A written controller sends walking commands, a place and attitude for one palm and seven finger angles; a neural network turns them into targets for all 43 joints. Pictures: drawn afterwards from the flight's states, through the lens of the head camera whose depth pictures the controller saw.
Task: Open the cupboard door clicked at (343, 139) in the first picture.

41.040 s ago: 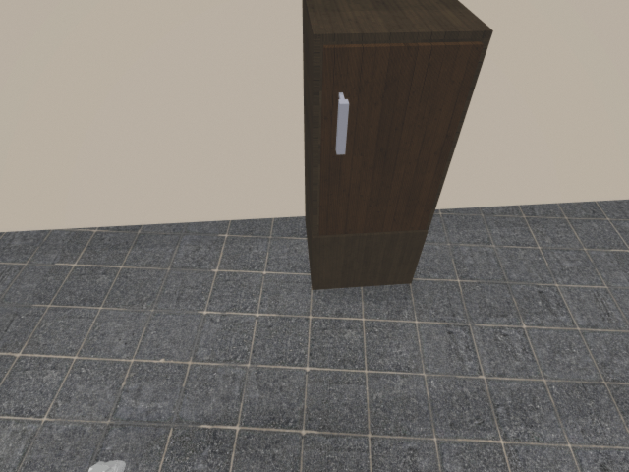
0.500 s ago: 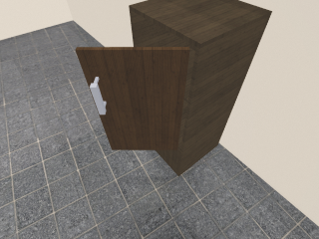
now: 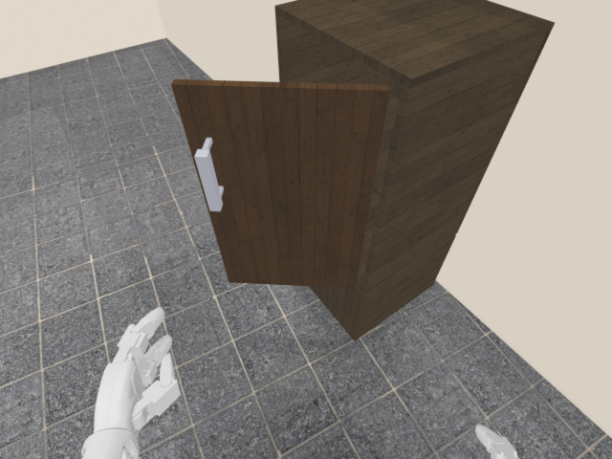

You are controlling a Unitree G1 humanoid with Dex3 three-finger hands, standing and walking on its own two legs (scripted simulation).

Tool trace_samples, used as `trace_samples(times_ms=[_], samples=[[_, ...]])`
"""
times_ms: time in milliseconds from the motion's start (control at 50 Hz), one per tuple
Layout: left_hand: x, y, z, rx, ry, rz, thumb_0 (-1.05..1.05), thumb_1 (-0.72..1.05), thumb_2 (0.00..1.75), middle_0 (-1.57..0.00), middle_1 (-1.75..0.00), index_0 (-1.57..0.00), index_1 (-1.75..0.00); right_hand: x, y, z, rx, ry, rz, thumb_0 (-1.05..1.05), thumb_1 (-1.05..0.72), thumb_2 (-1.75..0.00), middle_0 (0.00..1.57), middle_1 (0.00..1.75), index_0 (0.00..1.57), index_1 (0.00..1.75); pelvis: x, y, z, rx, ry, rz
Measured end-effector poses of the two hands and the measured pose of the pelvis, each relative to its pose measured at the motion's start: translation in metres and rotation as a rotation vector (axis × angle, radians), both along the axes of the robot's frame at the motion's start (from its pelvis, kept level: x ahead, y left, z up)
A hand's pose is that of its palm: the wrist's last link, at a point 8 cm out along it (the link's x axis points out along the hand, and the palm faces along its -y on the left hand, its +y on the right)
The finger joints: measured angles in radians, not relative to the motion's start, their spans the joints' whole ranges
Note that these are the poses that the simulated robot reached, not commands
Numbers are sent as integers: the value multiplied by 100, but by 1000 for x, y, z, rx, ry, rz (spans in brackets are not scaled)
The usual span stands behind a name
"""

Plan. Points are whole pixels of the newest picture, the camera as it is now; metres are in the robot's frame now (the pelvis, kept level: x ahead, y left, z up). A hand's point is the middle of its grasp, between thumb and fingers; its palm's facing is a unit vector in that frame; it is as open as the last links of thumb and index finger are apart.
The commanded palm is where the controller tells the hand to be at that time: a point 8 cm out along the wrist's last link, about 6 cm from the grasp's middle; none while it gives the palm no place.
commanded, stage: raise the hand with hooked fingers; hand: left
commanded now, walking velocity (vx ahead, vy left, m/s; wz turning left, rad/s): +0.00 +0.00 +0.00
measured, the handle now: (212, 175) +0.61 +0.20 +0.01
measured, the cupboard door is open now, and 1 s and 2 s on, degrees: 51 51 51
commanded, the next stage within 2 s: move the hooked fingers beside the handle in 1.90 s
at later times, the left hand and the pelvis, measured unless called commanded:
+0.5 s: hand (160, 411) +0.19 +0.19 -0.02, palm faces -0.09 -1.00 -0.05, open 10.3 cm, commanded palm +0.16 +0.26 -0.02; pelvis -0.05 +0.00 -0.07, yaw +1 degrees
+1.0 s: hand (117, 378) +0.22 +0.25 +0.00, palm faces -0.01 -1.00 -0.05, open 13.1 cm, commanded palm +0.20 +0.31 +0.01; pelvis -0.03 +0.01 -0.05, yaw +0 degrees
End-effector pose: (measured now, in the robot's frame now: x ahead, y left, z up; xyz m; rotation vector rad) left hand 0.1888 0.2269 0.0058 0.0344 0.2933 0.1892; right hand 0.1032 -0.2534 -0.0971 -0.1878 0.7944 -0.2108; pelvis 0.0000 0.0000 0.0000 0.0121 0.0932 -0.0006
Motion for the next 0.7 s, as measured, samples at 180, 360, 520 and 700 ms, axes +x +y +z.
trace_samples(times_ms=[180, 360, 520, 700], samples=[[-27, -4, -37, -61, -262, -266, 1, 66, 79, -22, -46, -22, -46, 84, -12, 22, -89, -366, 157, 1, -91, -90, 20, 30, 20, 30, -33, -9, -60, 7, 125, -12], [-48, 24, -36, 18, -292, -171, 2, 45, 71, -23, -59, -23, -59, 72, 24, -20, -52, -275, 249, 1, -91, -90, 20, 30, 20, 30, -47, -9, -81, -50, 145, 28], [-9, 25, -24, -4, -210, -276, 1, 26, 63, -25, -71, -25, -71, 3, 39, -51, 45, -73, 139, 1, -91, -90, 21, 30, 20, 30, -51, -3, -70, -50, 146, 16], [-3, 51, -12, 22, -236, -210, 1, 5, 54, -26, -85, -26, -84, -30, 13, -40, -27, -7, 70, 2, -90, -90, 21, 30, 20, 30, -46, 5, -58, -40, 147, 4]])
